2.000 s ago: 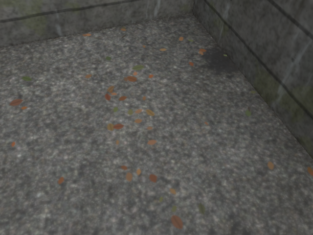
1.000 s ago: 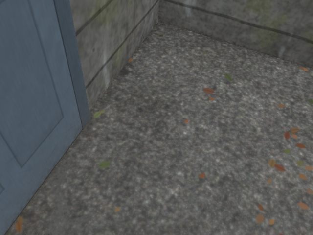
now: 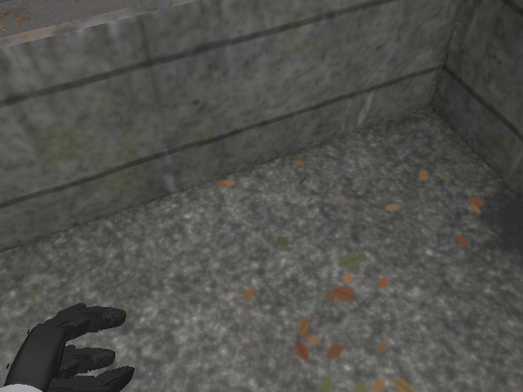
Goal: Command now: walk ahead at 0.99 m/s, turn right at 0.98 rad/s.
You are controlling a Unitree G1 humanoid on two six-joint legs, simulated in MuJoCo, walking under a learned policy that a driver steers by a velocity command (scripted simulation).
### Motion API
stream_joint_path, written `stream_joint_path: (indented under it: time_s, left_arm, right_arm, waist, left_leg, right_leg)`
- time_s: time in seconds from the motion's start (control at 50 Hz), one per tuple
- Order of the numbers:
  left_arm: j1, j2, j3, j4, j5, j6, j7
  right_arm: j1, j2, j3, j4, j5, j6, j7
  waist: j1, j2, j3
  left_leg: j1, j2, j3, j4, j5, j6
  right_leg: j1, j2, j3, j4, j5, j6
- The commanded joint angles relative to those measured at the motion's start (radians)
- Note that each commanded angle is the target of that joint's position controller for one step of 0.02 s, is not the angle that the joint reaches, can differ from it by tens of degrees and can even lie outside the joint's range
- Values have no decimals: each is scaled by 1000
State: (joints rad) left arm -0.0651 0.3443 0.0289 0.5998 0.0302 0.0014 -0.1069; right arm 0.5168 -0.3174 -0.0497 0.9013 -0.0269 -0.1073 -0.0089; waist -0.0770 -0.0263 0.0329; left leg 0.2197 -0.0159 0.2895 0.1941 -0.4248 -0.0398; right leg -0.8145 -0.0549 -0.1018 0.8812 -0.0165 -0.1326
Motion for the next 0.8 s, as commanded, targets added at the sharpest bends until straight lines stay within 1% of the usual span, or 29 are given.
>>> stream_joint_path:
  time_s: [0.02, 0.04, 0.06, 0.08, 0.1, 0.12, 0.14, 0.16, 0.18, 0.22, 0.26, 0.3, 0.34, 0.36, 0.38, 0.44, 0.46, 0.48, 0.5, 0.52, 0.54, 0.56, 0.58, 0.6, 0.62, 0.66, 0.7, 0.74, 0.8]
  left_arm:
    - [47, 20, -6, -17, -1, -8, -2]
    - [159, 40, 1, 21, 7, -14, 9]
    - [358, 72, 19, 87, 15, -21, 22]
    - [556, 108, 44, 166, 19, -26, 49]
    - [491, 171, 73, 176, -7, -14, 83]
    - [452, 289, 91, 125, 18, -8, 87]
    - [463, 244, 97, 96, -1, -3, 101]
    - [370, 186, 82, 58, -36, -36, 87]
    - [264, 127, 67, 67, -56, -63, 85]
    - [176, 85, 49, 57, -43, -84, 93]
    - [209, 62, 41, 89, -52, -88, 100]
    - [211, 64, 43, 106, -38, -79, 119]
    - [229, 56, 43, 117, -40, -54, 140]
    - [260, 61, 45, 131, -40, -45, 144]
    - [317, 56, 45, 155, -54, -38, 146]
    - [339, 51, 41, 181, -52, -28, 144]
    - [350, 50, 41, 190, -47, -31, 138]
    - [335, 47, 40, 187, -42, -30, 133]
    - [302, 33, 34, 179, -41, -31, 125]
    - [287, 14, 28, 155, -26, -28, 123]
    - [448, -39, 10, 179, -21, -28, 117]
    - [516, 29, 23, 225, -48, -18, 113]
    - [429, 108, 47, 206, -66, 0, 114]
    - [349, 105, 55, 188, -70, 17, 126]
    - [320, 96, 60, 187, -62, 40, 136]
    - [353, 51, 62, 198, -53, 71, 150]
    - [366, -5, 50, 215, -47, 63, 160]
    - [338, -12, 46, 208, -37, 55, 164]
    - [337, -1, 51, 223, -37, 47, 160]
  right_arm:
    - [-96, -163, -21, -85, 3, -14, -17]
    - [-108, -189, -25, -87, 4, 2, -26]
    - [-142, -210, -28, -97, 4, 18, -31]
    - [-162, -197, -24, -104, 6, 24, -23]
    - [-143, -125, -17, -110, 0, 22, -4]
    - [21, -79, 6, -183, 31, 23, -15]
    - [-66, -121, 9, -196, 25, 19, -25]
    - [-134, -145, 8, -253, 65, -25, -16]
    - [-186, -141, 0, -239, 70, -26, -27]
    - [-169, -158, -15, -203, 58, 0, -33]
    - [-194, -95, -7, -220, 33, 11, -25]
    - [-273, -13, 19, -257, 12, 8, -13]
    - [-318, 7, 29, -255, 9, 4, 4]
    - [-349, -2, 29, -260, 7, 3, 17]
    - [-382, -9, 23, -260, 19, 0, 27]
    - [-473, -34, 15, -285, 23, -5, 50]
    - [-468, -57, 10, -278, 12, -6, 51]
    - [-399, -85, -6, -251, 4, -8, 44]
    - [-315, -94, -12, -219, 4, -14, 40]
    - [-241, -129, -22, -202, -1, -28, 39]
    - [-222, -151, -16, -206, -21, -21, 36]
    - [-196, -56, 4, -204, -17, -5, 44]
    - [-254, -67, 5, -215, 1, 6, 56]
    - [-334, -73, 0, -219, 11, 27, 55]
    - [-399, -46, 11, -221, 18, 44, 53]
    - [-476, -32, 12, -220, 2, 62, 43]
    - [-470, -39, 3, -200, -16, 70, 32]
    - [-429, -57, -7, -173, -5, 68, 18]
    - [-449, -60, -12, -161, 10, 76, 4]
  waist:
    - [133, 85, 62]
    - [195, 103, 1]
    - [284, 116, -96]
    - [345, 84, -181]
    - [243, -149, -170]
    - [127, -173, -415]
    - [195, 25, -528]
    - [163, 71, -432]
    - [104, 167, -271]
    - [33, 187, -73]
    - [22, 128, -15]
    - [39, 58, -21]
    - [73, 13, -75]
    - [99, 4, -94]
    - [125, 2, -109]
    - [140, -57, -38]
    - [130, -52, -30]
    - [93, -66, -57]
    - [38, -47, -89]
    - [15, 12, -184]
    - [58, 219, -323]
    - [37, 218, -478]
    - [22, 112, -400]
    - [50, 67, -285]
    - [73, 40, -174]
    - [123, 110, -89]
    - [110, 155, -80]
    - [93, 153, -129]
    - [103, 149, -119]
  left_leg:
    - [-210, 229, 3, 74, 1396, 48]
    - [-205, 245, -11, 245, 1524, 50]
    - [-259, 263, -40, 492, 1560, 63]
    - [-384, 234, -47, 795, 1301, 60]
    - [-689, 21, -63, 1207, 35, 22]
    - [-883, 2, -244, 1535, -164, 8]
    - [-940, 23, -354, 1558, -42, 9]
    - [-935, 27, -443, 1450, -59, -1]
    - [-940, 94, -427, 1318, 0, -5]
    - [-811, 145, -404, 1209, 16, -31]
    - [-721, 152, -366, 1008, 34, -39]
    - [-693, 101, -302, 811, 175, -43]
    - [-632, 49, -268, 590, 409, -46]
    - [-614, 34, -270, 503, 513, -46]
    - [-605, 18, -275, 435, 600, -38]
    - [-648, 17, -297, 329, 578, 19]
    - [-647, 15, -306, 297, 546, 45]
    - [-616, 2, -306, 275, 528, 70]
    - [-524, 7, -297, 204, 645, 91]
    - [-340, 99, -376, 248, 1022, 128]
    - [-9, 356, -643, 333, 1408, 329]
    - [76, 432, -797, 323, 1360, 420]
    - [-13, 402, -769, 290, 1166, 395]
    - [-137, 355, -716, 245, 934, 351]
    - [-288, 314, -657, 188, 733, 317]
    - [-518, 221, -574, 97, 399, 247]
    - [-568, 173, -498, 66, 336, 234]
    - [-529, 186, -497, 72, 287, 247]
    - [-565, 185, -504, 55, 68, 232]
  right_leg:
    - [324, 116, -117, -97, -4, -47]
    - [454, 154, -103, -128, -42, -57]
    - [680, 181, -56, -169, -58, -78]
    - [951, 167, 29, -290, 45, -101]
    - [1156, 6, 244, -278, 324, -101]
    - [1376, -290, 669, -246, 931, -289]
    - [1367, -304, 736, -365, 728, -338]
    - [1219, -274, 771, -515, 360, -346]
    - [1025, -232, 687, -563, 220, -280]
    - [689, -192, 528, -594, 386, -232]
    - [529, -111, 375, -620, 494, -184]
    - [494, -15, 238, -609, 633, -147]
    - [547, 56, 149, -584, 581, -94]
    - [588, 53, 152, -572, 534, -73]
    - [634, 32, 172, -562, 473, -51]
    - [699, -38, 243, -529, 376, -39]
    - [731, -54, 269, -492, 360, -36]
    - [784, -52, 284, -412, 409, -22]
    - [794, -30, 272, -311, 429, 4]
    - [722, 28, 247, -145, 265, 38]
    - [453, 138, 241, 188, -330, 120]
    - [380, 169, 316, 318, -681, 150]
    - [341, 139, 355, 389, -674, 168]
    - [314, 104, 317, 396, -602, 189]
    - [313, 76, 278, 342, -563, 202]
    - [449, 41, 212, 184, -492, 215]
    - [521, 46, 156, 32, -479, 216]
    - [569, 29, 154, -58, -428, 208]
    - [641, 33, 127, -208, -299, 175]
